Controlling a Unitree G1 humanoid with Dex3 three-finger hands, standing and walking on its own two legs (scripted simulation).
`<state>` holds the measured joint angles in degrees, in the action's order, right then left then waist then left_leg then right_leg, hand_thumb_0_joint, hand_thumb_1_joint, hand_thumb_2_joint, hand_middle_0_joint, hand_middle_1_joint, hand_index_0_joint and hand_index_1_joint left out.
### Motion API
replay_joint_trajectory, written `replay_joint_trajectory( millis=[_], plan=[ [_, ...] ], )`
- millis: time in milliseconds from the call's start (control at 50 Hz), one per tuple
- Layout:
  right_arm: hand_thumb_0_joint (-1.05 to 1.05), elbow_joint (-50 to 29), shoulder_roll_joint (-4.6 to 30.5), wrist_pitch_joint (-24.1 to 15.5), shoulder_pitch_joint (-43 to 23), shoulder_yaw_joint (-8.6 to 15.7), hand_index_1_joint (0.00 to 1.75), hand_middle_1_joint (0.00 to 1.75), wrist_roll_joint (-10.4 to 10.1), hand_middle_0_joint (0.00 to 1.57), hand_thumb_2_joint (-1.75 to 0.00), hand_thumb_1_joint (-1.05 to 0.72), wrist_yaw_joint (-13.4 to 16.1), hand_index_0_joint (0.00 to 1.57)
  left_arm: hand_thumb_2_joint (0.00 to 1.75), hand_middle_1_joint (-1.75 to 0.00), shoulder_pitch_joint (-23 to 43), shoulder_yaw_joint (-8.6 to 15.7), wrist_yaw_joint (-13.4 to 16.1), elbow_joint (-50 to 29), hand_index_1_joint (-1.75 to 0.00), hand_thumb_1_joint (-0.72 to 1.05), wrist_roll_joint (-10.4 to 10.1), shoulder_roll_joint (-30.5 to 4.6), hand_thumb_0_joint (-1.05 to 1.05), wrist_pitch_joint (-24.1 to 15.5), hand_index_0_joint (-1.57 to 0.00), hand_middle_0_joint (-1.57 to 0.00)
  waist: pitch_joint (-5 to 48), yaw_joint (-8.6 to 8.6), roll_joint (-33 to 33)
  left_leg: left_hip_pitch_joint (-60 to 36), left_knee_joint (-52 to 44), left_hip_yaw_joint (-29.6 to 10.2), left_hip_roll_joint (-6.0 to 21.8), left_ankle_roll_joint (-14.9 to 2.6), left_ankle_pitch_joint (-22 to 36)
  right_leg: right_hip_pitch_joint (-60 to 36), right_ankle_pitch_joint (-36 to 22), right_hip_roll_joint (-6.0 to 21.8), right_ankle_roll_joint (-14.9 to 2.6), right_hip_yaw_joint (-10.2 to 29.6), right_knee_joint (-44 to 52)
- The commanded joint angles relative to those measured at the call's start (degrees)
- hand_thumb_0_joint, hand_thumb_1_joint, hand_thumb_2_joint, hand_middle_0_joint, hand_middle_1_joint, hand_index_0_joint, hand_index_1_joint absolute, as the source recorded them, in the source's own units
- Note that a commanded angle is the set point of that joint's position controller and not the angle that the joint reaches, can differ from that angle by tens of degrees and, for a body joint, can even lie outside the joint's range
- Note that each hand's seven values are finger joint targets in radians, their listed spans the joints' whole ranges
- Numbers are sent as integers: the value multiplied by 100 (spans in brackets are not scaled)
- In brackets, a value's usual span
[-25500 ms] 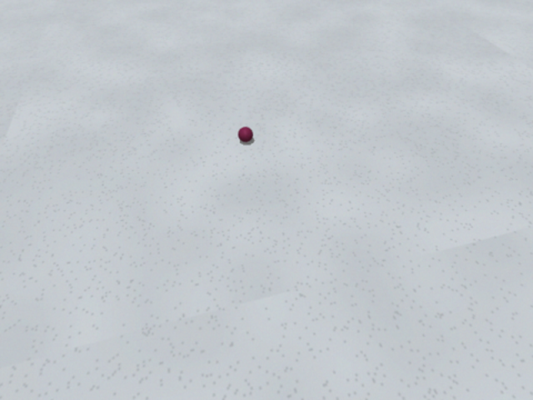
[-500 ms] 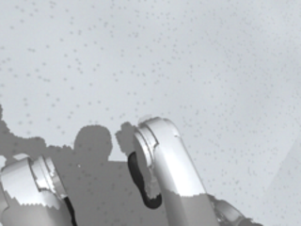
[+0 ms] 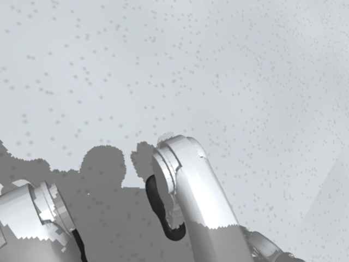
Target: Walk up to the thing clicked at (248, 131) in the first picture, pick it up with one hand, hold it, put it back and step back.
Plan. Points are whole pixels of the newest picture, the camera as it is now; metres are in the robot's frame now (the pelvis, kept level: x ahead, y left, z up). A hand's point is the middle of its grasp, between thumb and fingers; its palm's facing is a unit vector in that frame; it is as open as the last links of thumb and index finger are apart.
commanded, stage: open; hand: left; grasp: from above
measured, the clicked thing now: out of the picture +0.44 +0.31 -0.25
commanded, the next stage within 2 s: withdraw in 0.28 s
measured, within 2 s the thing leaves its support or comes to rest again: rests again in 1.36 s
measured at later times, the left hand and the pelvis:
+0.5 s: hand out of the picture +0.43 +0.31 -0.24, palm faces -0.43 -0.15 -0.89, open 13.8 cm; pelvis +0.00 +0.00 +0.00, yaw +0 degrees
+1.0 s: hand out of the picture +0.40 +0.32 -0.06, palm faces -0.48 -0.12 -0.87, open 14.2 cm; pelvis -0.01 -0.01 +0.06, yaw +7 degrees
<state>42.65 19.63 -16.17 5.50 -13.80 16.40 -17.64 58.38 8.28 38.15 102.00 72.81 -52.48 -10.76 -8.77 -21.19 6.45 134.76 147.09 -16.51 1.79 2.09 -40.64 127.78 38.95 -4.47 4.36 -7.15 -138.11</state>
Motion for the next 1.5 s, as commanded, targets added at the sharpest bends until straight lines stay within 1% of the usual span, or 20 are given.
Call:
replay_joint_trajectory(
  millis=[0, 40, 140, 360, 400, 460, 480, 580, 640, 680, 740, 840, 920, 960, 1040, 1120, 1220, 1320, 1420, 1480],
  plan=[
    [0, 40, 1839, -33, 1033, 530, 30, 30, -49, 20, -90, -90, 45, 20, 100, -105, 1363, -24, 152, -519, -104, -50, -131, -1179, 0, 8, -9, -8, 3487, -248, -2637, -2651, -1491, 813, 89, -234, 1006, -1884, -1411, -118, -484, -864, 1244],
    [0, 38, 1833, 8, 1044, 532, 30, 30, -56, 20, -90, -90, 80, 20, 101, -105, 1214, 34, 156, -511, -105, -51, -170, -1224, 0, -14, -8, -8, 3603, -171, -2613, -2623, -1531, 817, 94, -239, 1022, -2013, -1411, -145, -494, -824, 1324],
    [0, 26, 1807, 10, 1079, 480, 30, 30, -37, 20, -90, -90, 71, 20, 101, -106, 1417, -129, 67, -526, -106, -50, -152, -1099, 0, -121, -8, -7, 3488, -334, -2615, -2664, -1540, 763, 87, -231, 965, -1920, -1372, -109, -491, -880, 1257],
    [0, 29, 1837, 82, 1074, 503, 30, 30, -23, 20, -90, -89, 109, 20, 102, -108, 1143, -97, 222, -592, -107, -48, -60, -1125, 0, -141, -8, -8, 3764, -167, -2816, -2886, -1630, 771, 106, -178, 1273, -2087, -1627, -165, -519, -879, 1275],
    [0, 7, 1812, 61, 1100, 473, 30, 30, 13, 20, -90, -90, 80, 20, 98, -101, 1421, -125, 244, -667, -100, -51, -22, -1147, 0, -115, -7, -6, 3709, -286, -2818, -2899, -1592, 766, 113, -185, 1255, -2059, -1655, -146, -504, -905, 1249],
    [0, 32, 1835, 31, 1066, 570, 30, 30, -39, 20, -90, -91, 63, 20, 99, -101, 1564, -63, 271, -960, -100, -53, -73, -1180, 0, -46, -7, -6, 3814, -230, -3059, -3065, -1591, 794, 113, -158, 1270, -1961, -1664, -104, -514, -879, 1226],
    [0, 15, 1859, 45, 1108, 648, 30, 30, -41, 20, -90, -91, 52, 20, 99, -101, 1655, 139, 299, -1513, -100, -53, -96, -1344, 0, -51, -7, -6, 4217, -88, -3297, -3239, -1633, 810, 111, -148, 1427, -2070, -1768, -117, -519, -868, 1262],
    [0, 1, 1621, 103, 960, 922, 30, 30, -260, 20, -90, -91, -32, 20, 100, -99, 1352, 25, 107, -2515, -100, -54, -245, -954, 0, 183, -6, -7, 4878, 282, -3721, -3475, -1809, 990, 73, -126, 1376, -2014, -1708, -87, -587, -714, 1353],
    [0, -88, 1511, 317, 924, 1197, 30, 30, -552, 20, -91, -91, -69, 20, 101, -99, 682, 139, -129, -3292, -100, -56, -463, -812, 0, 512, -6, -7, 5748, 900, -4066, -3786, -2078, 1143, 19, -111, 1686, -2039, -1880, -52, -667, -538, 1380],
    [0, -48, 1436, 514, 918, 1299, 30, 30, -704, 20, -90, -90, -79, 20, 101, -98, 433, -148, -376, -3263, -99, -55, -604, -257, 0, 779, -6, -7, 5560, 866, -3702, -3591, -2210, 1200, 4, -151, 1689, -1916, -1911, -65, -658, -488, 1474],
    [0, -38, 1349, 829, 1143, 1493, 30, 30, -935, 20, -90, -90, 15, 20, 101, -99, 676, -370, -916, -3269, -99, -54, -744, -4, 0, 1107, -6, -7, 5134, 752, -2767, -3028, -2298, 1299, -24, -309, 1407, -2065, -1739, -85, -600, -289, 1882],
    [0, -132, 1174, 1117, 1299, 1671, 30, 30, -1058, 20, -91, -91, 260, 20, 104, -101, 942, -1108, -2056, -3251, -103, -57, -1247, 991, 0, 1058, -5, -7, 4452, 515, -1511, -2500, -2658, 1214, -91, -414, 683, -2227, -853, -47, -612, -112, 2381],
    [0, -306, 1151, 1264, 1304, 1672, 30, 30, -1112, 20, -91, -90, 595, 20, 105, -103, 1060, -1313, -2654, -3224, -104, -56, -1240, 1077, 0, 773, -6, -7, 4058, 539, -932, -2376, -2772, 1265, -186, -414, 324, -2316, -325, 51, -643, 14, 2739],
    [0, -390, 1131, 1327, 1276, 1630, 30, 30, -1101, 20, -91, -90, 773, 20, 105, -103, 1305, -1264, -2747, -3262, -104, -56, -1125, 827, 0, 560, -6, -7, 3920, 573, -780, -2283, -2734, 1335, -222, -410, 210, -2350, -55, 70, -672, 91, 2851],
    [0, -440, 1047, 1403, 1193, 1441, 30, 30, -1053, 20, -90, -90, 1043, 20, 104, -101, 1637, -952, -2482, -3212, -103, -55, -701, 217, 0, 117, -6, -7, 4142, 709, -1056, -2410, -2651, 1372, -255, -380, 276, -2201, -104, 117, -681, 104, 2637],
    [0, -440, 994, 1415, 1102, 1247, 30, 30, -944, 20, -90, -90, 1131, 20, 102, -101, 1910, -736, -1970, -2783, -102, -53, -179, -211, 0, -198, -6, -7, 4335, 649, -1716, -2644, -2563, 1394, -236, -344, 376, -1880, -281, 127, -669, 86, 2318],
    [0, -334, 1103, 1331, 1279, 1189, 30, 30, -758, 20, -90, -90, 1156, 20, 101, -100, 2207, -499, -1238, -2199, -101, -54, 137, -374, 0, -259, -6, -7, 4574, 523, -2392, -3043, -2529, 1372, -216, -282, 557, -1602, -559, 166, -682, -104, 2069],
    [0, -333, 1210, 1187, 1359, 1352, 30, 30, -696, 20, -90, -90, 1115, 20, 100, -100, 2043, -241, -894, -2777, -100, -53, 39, -507, 0, -9, -7, -7, 5320, 665, -3130, -3688, -2569, 1429, -186, -206, 846, -1500, -921, 233, -689, -236, 1835],
    [0, -360, 1197, 1236, 1477, 1631, 30, 30, -863, 20, -89, -88, 1041, 20, 91, -90, 1539, -150, -979, -3876, -90, -44, -369, -422, 0, 466, -16, -16, 6491, 882, -3374, -4399, -2762, 1479, -135, -200, 1463, -1952, -1553, 245, -703, -182, 1896],
    [0, -132, 1084, 1309, 1712, 1680, 30, 30, -956, 20, -90, -88, 1016, 20, 85, -81, 1411, -344, -1266, -3725, -80, -32, -592, -6, 0, 695, -21, -23, 6078, 819, -2855, -4043, -2798, 1504, -136, -286, 1471, -2045, -1599, 204, -669, -138, 2137]
  ],
)
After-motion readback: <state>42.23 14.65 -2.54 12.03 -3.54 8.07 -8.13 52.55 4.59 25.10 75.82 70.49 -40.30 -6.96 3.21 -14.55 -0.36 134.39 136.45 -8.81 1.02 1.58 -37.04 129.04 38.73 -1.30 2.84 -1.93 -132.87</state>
